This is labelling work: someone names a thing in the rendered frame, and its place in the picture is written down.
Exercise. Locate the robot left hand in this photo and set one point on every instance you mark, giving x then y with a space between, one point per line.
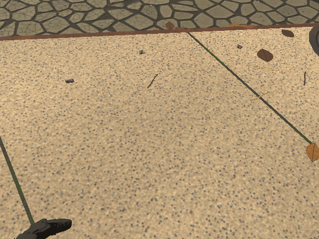
45 228

